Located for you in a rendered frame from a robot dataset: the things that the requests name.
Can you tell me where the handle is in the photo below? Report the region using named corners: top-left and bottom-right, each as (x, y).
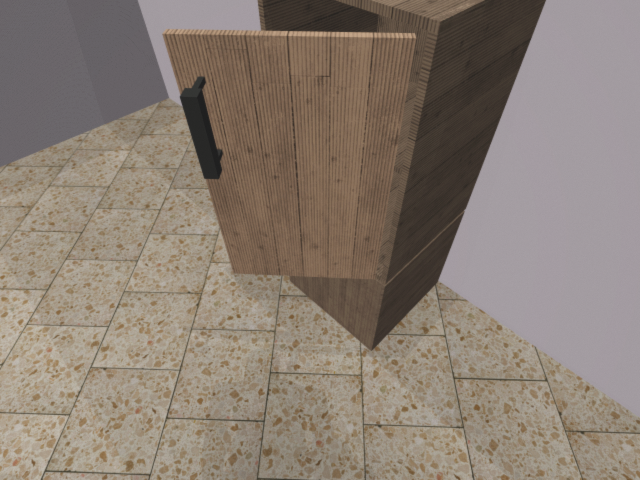
top-left (180, 76), bottom-right (223, 179)

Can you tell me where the cupboard door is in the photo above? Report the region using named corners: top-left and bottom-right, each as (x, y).
top-left (162, 29), bottom-right (416, 279)

